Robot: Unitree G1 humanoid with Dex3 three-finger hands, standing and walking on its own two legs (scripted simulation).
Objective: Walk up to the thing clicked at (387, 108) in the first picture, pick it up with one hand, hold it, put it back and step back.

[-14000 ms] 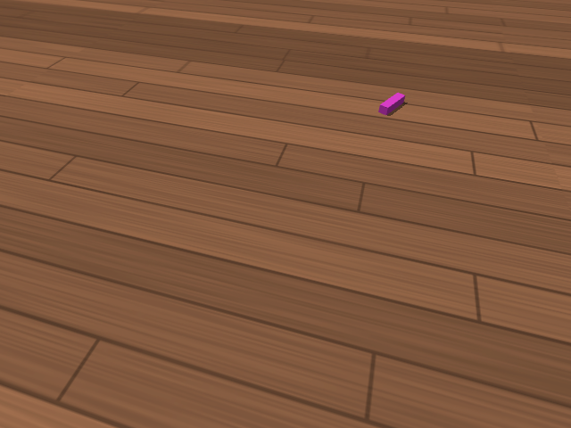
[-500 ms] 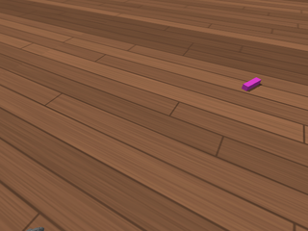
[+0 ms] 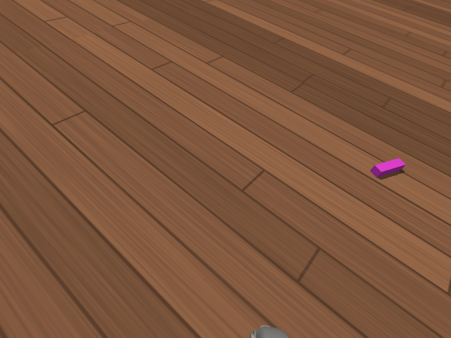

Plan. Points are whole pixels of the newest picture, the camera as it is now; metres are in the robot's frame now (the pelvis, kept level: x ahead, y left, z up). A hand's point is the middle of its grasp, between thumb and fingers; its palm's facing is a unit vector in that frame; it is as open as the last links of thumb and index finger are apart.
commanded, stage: walk up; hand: left
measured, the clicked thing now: (388, 167) +1.29 -1.14 -0.72
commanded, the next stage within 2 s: none
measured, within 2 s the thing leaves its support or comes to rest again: neither
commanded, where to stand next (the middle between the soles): +0.92 -1.50 m, yaw +23 degrees
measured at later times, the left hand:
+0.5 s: hand (198, 308) +0.21 +0.06 -0.11, palm faces +0.19 -0.92 -0.35, open 7.3 cm
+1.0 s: hand (278, 223) +0.44 -0.14 -0.14, palm faces +0.15 -0.92 -0.35, open 7.3 cm
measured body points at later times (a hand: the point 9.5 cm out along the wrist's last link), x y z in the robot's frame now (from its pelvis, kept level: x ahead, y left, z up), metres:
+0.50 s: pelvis +0.19 -0.24 +0.02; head +0.20 -0.23 +0.47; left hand +0.20 +0.10 -0.09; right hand +0.31 -0.57 -0.08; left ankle +0.26 -0.14 -0.67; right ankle +0.22 -0.30 -0.72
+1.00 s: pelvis +0.37 -0.45 -0.02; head +0.38 -0.42 +0.42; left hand +0.43 -0.09 -0.12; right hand +0.48 -0.82 -0.09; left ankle +0.30 -0.20 -0.70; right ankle +0.47 -0.60 -0.72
